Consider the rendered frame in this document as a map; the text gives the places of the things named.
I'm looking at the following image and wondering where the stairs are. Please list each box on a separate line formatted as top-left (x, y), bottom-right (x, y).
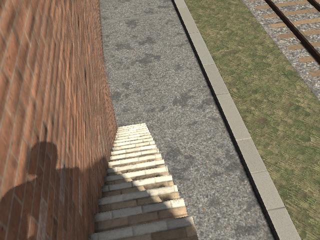
top-left (88, 123), bottom-right (204, 240)

